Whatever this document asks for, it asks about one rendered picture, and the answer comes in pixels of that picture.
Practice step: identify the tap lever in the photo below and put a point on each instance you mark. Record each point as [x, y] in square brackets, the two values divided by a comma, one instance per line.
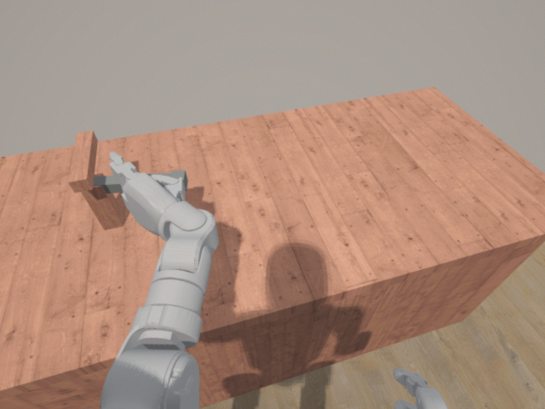
[110, 185]

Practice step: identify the robot left hand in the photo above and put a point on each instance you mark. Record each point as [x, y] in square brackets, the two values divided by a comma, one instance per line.
[146, 197]

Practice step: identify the robot right hand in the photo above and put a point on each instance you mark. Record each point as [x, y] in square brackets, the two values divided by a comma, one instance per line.
[416, 385]

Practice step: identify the robot left forearm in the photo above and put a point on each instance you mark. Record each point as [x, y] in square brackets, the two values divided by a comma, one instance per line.
[170, 318]

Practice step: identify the counter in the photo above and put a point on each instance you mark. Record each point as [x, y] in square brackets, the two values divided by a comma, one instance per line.
[343, 228]

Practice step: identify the left robot upper arm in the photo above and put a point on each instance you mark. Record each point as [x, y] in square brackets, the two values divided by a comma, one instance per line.
[152, 379]

